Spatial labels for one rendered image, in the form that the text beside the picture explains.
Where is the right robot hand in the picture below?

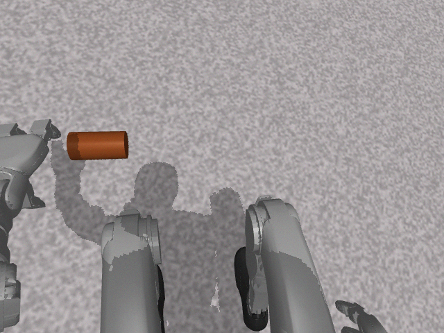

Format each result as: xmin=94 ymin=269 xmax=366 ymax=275
xmin=335 ymin=300 xmax=387 ymax=333

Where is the left robot hand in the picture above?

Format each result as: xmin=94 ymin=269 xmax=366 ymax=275
xmin=0 ymin=119 xmax=61 ymax=209

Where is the can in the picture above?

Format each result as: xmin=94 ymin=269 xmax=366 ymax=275
xmin=67 ymin=131 xmax=128 ymax=160

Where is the left robot arm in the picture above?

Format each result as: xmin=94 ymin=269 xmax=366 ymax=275
xmin=0 ymin=168 xmax=29 ymax=332

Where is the right robot foot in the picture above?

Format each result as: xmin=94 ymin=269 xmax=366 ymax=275
xmin=234 ymin=247 xmax=268 ymax=332

